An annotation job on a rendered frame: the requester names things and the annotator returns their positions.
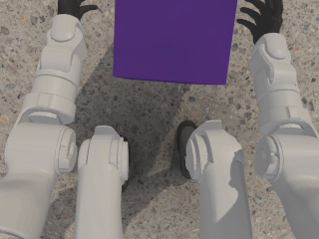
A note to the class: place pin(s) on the left robot thigh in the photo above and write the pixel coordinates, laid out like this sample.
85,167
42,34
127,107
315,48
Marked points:
99,192

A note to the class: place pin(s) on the robot left upper arm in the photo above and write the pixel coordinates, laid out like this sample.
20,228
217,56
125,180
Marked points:
37,154

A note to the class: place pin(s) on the right robot forearm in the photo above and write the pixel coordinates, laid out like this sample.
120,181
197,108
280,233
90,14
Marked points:
276,89

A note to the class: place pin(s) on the left robot shin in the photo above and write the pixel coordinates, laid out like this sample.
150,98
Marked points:
85,146

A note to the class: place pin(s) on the left robot forearm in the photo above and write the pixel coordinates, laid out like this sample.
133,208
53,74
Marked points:
57,77

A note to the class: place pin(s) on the robot right upper arm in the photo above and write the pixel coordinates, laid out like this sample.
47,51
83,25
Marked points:
290,162

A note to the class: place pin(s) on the robot right hand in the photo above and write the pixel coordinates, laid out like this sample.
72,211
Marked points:
268,21

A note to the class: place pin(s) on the carton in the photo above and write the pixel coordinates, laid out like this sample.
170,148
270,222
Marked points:
173,41

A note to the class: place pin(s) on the robot left hand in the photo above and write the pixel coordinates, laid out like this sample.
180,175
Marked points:
74,8

